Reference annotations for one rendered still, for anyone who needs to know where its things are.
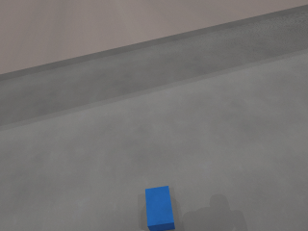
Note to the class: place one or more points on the carton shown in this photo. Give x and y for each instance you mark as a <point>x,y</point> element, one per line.
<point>158,209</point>

